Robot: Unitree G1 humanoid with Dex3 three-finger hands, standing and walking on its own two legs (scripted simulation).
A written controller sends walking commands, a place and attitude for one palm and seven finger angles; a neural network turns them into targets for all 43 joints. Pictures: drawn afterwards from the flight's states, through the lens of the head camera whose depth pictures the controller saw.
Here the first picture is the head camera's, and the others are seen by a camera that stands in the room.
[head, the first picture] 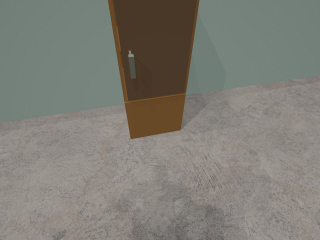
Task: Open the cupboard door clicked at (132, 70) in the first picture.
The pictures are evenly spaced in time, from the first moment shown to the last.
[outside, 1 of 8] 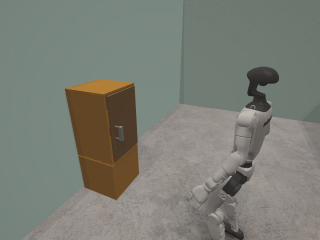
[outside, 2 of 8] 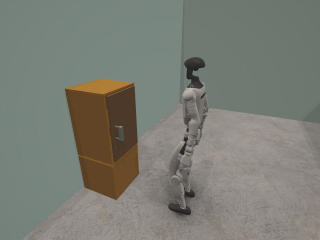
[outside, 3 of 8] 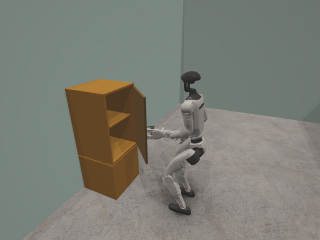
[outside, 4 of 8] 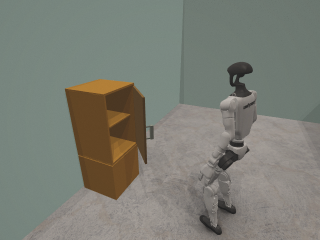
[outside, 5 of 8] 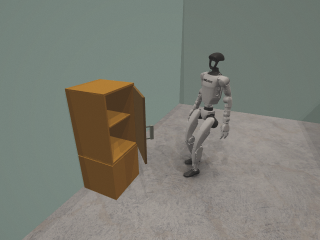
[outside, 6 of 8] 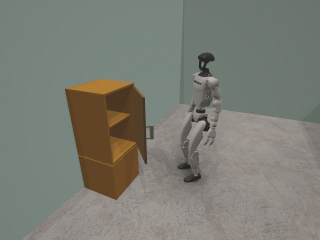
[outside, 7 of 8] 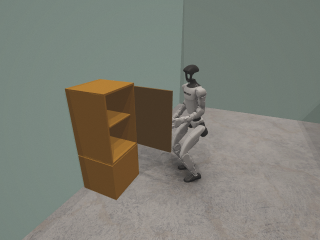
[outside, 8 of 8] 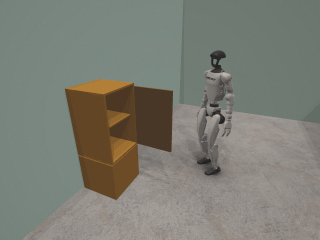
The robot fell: no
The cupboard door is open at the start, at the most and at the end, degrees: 0 89 89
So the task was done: yes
